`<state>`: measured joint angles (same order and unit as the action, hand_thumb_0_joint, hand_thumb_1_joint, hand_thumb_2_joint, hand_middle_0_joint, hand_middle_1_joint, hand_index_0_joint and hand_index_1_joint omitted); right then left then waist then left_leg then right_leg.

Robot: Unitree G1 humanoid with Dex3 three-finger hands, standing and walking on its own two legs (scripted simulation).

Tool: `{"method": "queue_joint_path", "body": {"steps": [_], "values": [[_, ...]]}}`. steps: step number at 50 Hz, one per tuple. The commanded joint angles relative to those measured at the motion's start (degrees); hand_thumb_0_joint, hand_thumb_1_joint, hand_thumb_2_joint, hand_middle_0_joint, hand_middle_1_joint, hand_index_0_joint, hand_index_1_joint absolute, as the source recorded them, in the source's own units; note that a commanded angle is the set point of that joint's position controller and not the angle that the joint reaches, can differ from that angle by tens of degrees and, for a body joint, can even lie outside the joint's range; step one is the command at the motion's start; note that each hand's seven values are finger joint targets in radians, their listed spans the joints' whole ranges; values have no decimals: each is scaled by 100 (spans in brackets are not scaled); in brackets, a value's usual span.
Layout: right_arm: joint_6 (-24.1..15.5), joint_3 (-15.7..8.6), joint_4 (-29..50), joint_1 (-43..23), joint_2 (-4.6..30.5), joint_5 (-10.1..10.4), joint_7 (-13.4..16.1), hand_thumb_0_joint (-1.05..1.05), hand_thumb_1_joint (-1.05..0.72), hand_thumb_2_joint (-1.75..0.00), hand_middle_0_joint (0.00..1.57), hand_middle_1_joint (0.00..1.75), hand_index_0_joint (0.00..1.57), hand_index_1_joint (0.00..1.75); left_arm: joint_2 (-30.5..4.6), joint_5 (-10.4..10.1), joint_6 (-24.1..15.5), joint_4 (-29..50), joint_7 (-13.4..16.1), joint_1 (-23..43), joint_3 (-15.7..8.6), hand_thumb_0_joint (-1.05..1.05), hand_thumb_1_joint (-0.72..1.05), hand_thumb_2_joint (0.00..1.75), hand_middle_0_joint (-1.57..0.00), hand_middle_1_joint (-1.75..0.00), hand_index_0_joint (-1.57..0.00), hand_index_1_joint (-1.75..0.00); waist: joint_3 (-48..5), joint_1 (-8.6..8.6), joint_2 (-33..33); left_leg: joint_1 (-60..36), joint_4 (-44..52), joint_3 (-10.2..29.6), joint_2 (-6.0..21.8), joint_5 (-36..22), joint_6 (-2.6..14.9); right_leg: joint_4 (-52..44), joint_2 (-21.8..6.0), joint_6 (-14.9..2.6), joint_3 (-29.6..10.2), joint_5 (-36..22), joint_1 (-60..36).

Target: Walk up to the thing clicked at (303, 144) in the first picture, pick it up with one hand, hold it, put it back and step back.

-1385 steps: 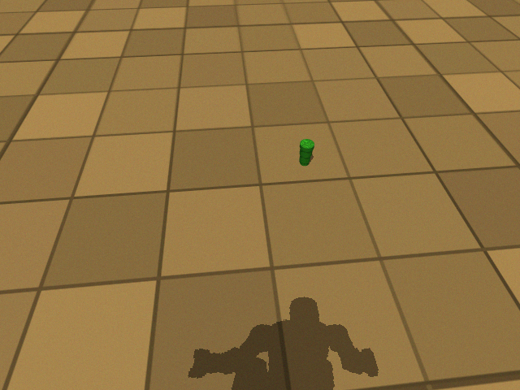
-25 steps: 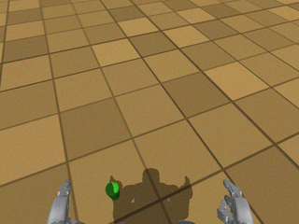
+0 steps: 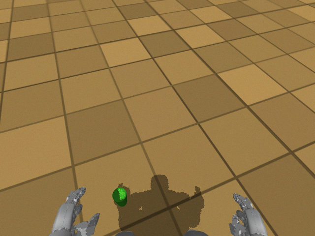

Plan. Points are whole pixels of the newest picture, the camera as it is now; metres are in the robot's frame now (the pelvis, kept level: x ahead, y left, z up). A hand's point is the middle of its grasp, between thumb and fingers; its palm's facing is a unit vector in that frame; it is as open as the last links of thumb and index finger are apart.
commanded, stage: stand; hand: left
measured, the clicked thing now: (121, 198) +0.40 +0.20 -0.66
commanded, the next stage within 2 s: none
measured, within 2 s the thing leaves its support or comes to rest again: neither
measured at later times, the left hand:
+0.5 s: hand out of the picture +0.03 +0.25 -0.12, palm faces +0.00 -0.94 -0.34, open 7.4 cm
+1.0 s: hand out of the picture +0.04 +0.25 -0.11, palm faces +0.00 -0.94 -0.35, open 7.4 cm
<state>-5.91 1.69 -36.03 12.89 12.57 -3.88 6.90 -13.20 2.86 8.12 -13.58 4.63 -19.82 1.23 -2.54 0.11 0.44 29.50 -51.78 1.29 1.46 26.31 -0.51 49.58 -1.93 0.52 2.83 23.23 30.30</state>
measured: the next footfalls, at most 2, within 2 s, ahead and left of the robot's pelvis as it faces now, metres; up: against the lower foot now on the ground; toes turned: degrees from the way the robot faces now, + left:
none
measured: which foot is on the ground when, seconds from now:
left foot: down 0.00-1.00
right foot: down 0.00-1.00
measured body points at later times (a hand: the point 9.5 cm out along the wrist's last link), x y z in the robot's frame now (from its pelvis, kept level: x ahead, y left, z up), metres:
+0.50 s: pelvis -0.01 +0.01 +0.04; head -0.01 +0.00 +0.49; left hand +0.03 +0.30 -0.09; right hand +0.06 -0.28 -0.10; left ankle +0.00 +0.12 -0.70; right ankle +0.02 -0.13 -0.70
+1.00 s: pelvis -0.01 +0.00 +0.05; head -0.01 -0.01 +0.50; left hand +0.04 +0.29 -0.08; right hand +0.05 -0.29 -0.09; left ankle +0.00 +0.12 -0.70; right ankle +0.02 -0.13 -0.70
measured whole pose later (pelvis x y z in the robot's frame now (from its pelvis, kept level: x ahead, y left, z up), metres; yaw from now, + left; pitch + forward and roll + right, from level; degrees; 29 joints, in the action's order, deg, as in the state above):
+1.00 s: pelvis -0.01 +0.00 +0.05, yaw +1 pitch -4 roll +0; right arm 0.3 -0.4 -65.5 8.9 18.8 -1.5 -0.2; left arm -18.7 1.4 -0.9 -67.2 0.4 -7.1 -0.1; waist 3.2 0.7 0.7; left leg 7.2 -21.2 1.3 0.4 10.4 -0.8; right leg 21.1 -2.4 0.9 3.6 8.9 8.6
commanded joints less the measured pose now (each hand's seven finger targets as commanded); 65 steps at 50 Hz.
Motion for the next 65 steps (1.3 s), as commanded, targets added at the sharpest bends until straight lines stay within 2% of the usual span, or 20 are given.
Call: {"method": "queue_joint_path", "body": {"steps": [1,2,3,6,8,10,12,13,14,19,27,33,35,39,42,47,51,52,56,65], "values": [[199,-612,-148,-261,1281,-19,-390,0,-90,-90,20,30,20,30,-1336,134,-864,-960,-278,467,-566,0,90,90,-20,-30,-20,-30,-446,33,-142,-578,1122,233,45,-1390,391,-1109,-423,-556,-768,-1181,-1001],[216,-613,-227,-273,1263,54,-462,0,-90,-90,20,30,20,30,-1293,76,-902,-1187,-311,619,-554,0,90,90,-20,-30,-20,-30,-405,30,-244,-667,1196,218,27,-1237,371,-1285,-450,-516,-813,-1040,-976],[211,-633,-307,-294,1295,69,-496,0,-90,-90,20,30,20,30,-1285,10,-920,-1400,-328,678,-557,0,90,90,-20,-30,-20,-30,-458,45,-182,-782,1274,264,62,-1298,380,-1284,-428,-464,-744,-1189,-1023],[257,-640,-624,-379,1322,66,-567,0,-90,-90,20,30,20,30,-1313,-10,-987,-2057,-301,825,-523,0,90,90,-20,-30,-20,-30,-349,85,27,-890,1653,385,146,-1522,380,-1346,-378,-335,-536,-1364,-1290],[287,-621,-808,-387,1350,68,-579,0,-90,-90,20,30,20,30,-1342,-29,-1000,-2414,-292,942,-519,0,90,90,-20,-30,-20,-30,-124,71,175,-869,2037,527,225,-1410,387,-1464,-329,-306,-472,-1159,-1379],[321,-618,-960,-543,1407,79,-586,0,-90,-90,20,30,20,30,-1285,-43,-1006,-2757,-293,893,-483,0,90,90,-20,-30,-20,-30,-2,161,367,-919,2312,612,292,-1329,393,-1673,-305,-263,-395,-1090,-1518],[351,-594,-1143,-514,1412,119,-590,0,-90,-90,20,30,20,30,-1382,-41,-1022,-3083,-286,935,-485,0,90,90,-20,-30,-20,-30,44,125,143,-1084,2411,571,277,-1485,330,-1905,-373,-274,-462,-1229,-1706],[365,-585,-1233,-456,1436,123,-585,0,-90,-90,20,30,20,30,-1400,-53,-1017,-3214,-291,994,-474,0,90,90,-20,-30,-20,-30,120,70,106,-1104,2545,551,259,-1384,304,-2052,-384,-248,-484,-1180,-1754],[390,-579,-1325,-454,1465,124,-578,0,-90,-90,20,30,20,30,-1421,-56,-1013,-3352,-287,1000,-466,0,90,90,-20,-30,-20,-30,188,81,142,-1146,2671,573,281,-1262,302,-2173,-400,-240,-475,-1121,-1802],[426,-544,-1760,-418,1593,180,-572,0,-90,-90,20,30,20,30,-1540,-114,-996,-3968,-279,1015,-416,0,90,90,-20,-30,-20,-30,263,59,153,-1579,3071,588,344,-1566,240,-2563,-472,-198,-495,-1310,-2077],[489,-495,-2237,-497,1630,238,-582,0,-90,-90,20,30,20,30,-1636,-118,-992,-4652,-282,1088,-345,0,90,90,-20,-30,-20,-30,494,49,-27,-1848,3405,560,356,-1362,181,-3053,-508,-119,-506,-1037,-2155],[498,-465,-2416,-550,1609,244,-590,0,-90,-90,20,30,20,30,-1701,-128,-1009,-4874,-279,1236,-345,0,90,90,-20,-30,-20,-30,418,40,-105,-1938,3476,536,393,-1517,183,-3239,-579,-105,-545,-1155,-2291],[509,-440,-2488,-508,1581,249,-597,0,-90,-90,20,30,20,30,-1715,-134,-994,-4939,-285,1295,-345,0,90,90,-20,-30,-20,-30,619,30,-59,-1839,3549,511,358,-1368,148,-3301,-550,-82,-543,-983,-2222],[518,-447,-2526,-573,1640,256,-619,0,-90,-90,20,30,20,30,-1723,-133,-994,-4986,-306,1367,-341,0,90,90,-20,-30,-20,-30,558,40,-63,-1857,3552,506,369,-1340,148,-3380,-565,-89,-580,-772,-2214],[533,-445,-2571,-603,1650,250,-609,0,-90,-90,20,30,20,30,-1769,-132,-973,-5007,-313,1436,-356,0,90,90,-20,-30,-20,-30,615,45,17,-1738,3585,508,370,-1113,135,-3410,-553,-84,-580,-622,-2174],[503,-420,-2606,-621,1678,265,-614,0,-90,-90,20,30,20,30,-1741,-156,-996,-5050,-327,1446,-350,0,90,90,-20,-30,-20,-30,405,61,-8,-1862,3580,514,427,-1428,152,-3363,-586,-85,-574,-991,-2343],[496,-410,-2626,-662,1704,258,-604,0,-90,-90,20,30,20,30,-1782,-155,-990,-5067,-328,1523,-358,0,90,90,-20,-30,-20,-30,392,63,11,-1890,3604,506,448,-1588,146,-3367,-595,-105,-563,-1126,-2356],[500,-407,-2648,-634,1710,275,-610,0,-90,-90,20,30,20,30,-1772,-156,-993,-5071,-334,1521,-351,0,90,90,-20,-30,-20,-30,435,55,-40,-1878,3611,490,432,-1532,138,-3395,-574,-94,-555,-1008,-2328],[478,-409,-2668,-680,1765,266,-590,0,-90,-90,20,30,20,30,-1766,-178,-1003,-5095,-343,1523,-360,0,90,90,-20,-30,-20,-30,265,62,66,-2006,3596,472,489,-1885,156,-3360,-623,-116,-562,-1547,-2513],[490,-396,-2697,-688,1781,274,-591,0,-90,-90,20,30,20,30,-1783,-173,-991,-5072,-357,1618,-362,0,90,90,-20,-30,-20,-30,340,26,-9,-2029,3654,440,502,-1734,121,-3441,-601,-101,-571,-1309,-2413]]}}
